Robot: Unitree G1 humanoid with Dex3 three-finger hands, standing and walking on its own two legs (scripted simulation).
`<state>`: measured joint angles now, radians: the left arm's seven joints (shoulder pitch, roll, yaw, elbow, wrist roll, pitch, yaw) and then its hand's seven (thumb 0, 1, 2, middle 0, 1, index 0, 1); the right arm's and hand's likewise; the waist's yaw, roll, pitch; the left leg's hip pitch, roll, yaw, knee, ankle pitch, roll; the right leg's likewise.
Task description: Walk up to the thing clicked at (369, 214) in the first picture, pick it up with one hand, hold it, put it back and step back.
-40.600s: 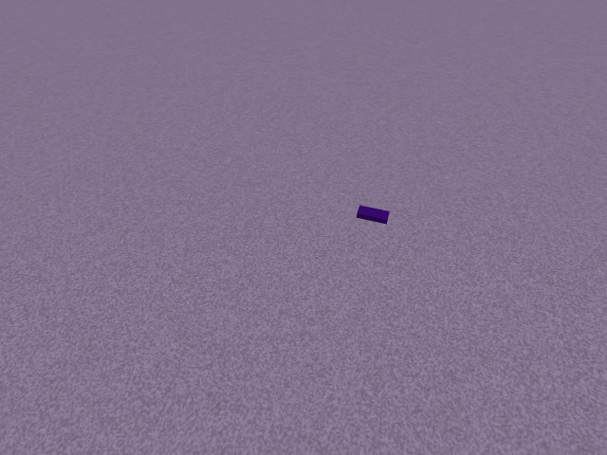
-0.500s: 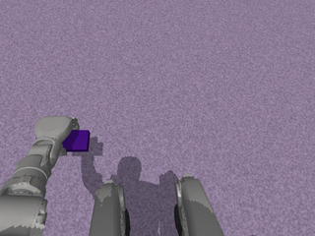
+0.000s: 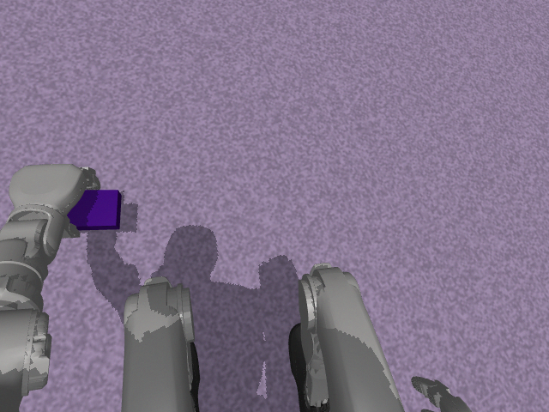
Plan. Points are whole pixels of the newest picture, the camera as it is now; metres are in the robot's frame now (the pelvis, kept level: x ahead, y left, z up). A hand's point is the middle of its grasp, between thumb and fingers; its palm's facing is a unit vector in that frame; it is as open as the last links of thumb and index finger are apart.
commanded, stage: crouch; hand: left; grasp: from above
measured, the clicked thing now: (71, 210) +0.44 +0.30 -0.20
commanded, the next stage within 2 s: lower in 0.56 s
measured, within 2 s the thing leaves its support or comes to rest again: rests again in 1.94 s
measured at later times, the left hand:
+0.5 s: hand (77, 217) +0.43 +0.30 -0.22, palm faces -0.46 -0.03 -0.89, open 8.8 cm
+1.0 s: hand (88, 225) +0.43 +0.30 -0.28, palm faces -0.48 -0.07 -0.88, open 8.8 cm
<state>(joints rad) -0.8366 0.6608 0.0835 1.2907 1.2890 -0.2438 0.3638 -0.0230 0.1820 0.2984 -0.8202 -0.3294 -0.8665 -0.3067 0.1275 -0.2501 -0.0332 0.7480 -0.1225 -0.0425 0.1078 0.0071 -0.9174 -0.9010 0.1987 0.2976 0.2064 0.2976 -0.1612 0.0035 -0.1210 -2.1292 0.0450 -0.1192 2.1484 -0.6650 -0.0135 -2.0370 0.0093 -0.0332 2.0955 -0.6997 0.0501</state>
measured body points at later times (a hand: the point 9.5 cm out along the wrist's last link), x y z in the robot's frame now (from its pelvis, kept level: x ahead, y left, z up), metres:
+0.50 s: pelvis -0.01 +0.00 -0.07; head +0.22 +0.06 +0.31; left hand +0.45 +0.30 -0.17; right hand +0.04 -0.28 -0.18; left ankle +0.08 +0.13 -0.38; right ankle +0.09 -0.14 -0.38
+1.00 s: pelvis +0.00 +0.00 -0.10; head +0.24 +0.07 +0.27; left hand +0.45 +0.31 -0.23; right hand +0.05 -0.29 -0.20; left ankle +0.08 +0.13 -0.38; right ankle +0.09 -0.14 -0.38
